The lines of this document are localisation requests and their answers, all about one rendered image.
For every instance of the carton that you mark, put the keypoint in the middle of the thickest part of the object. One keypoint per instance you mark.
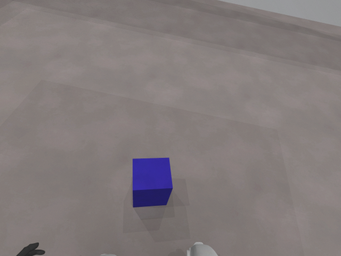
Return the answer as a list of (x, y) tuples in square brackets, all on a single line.
[(152, 181)]

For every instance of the right robot thigh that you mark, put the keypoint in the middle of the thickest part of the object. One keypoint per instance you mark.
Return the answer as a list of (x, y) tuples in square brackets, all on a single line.
[(200, 250)]

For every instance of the left robot hand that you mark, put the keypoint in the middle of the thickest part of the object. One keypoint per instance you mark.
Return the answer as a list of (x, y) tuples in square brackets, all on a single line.
[(30, 250)]

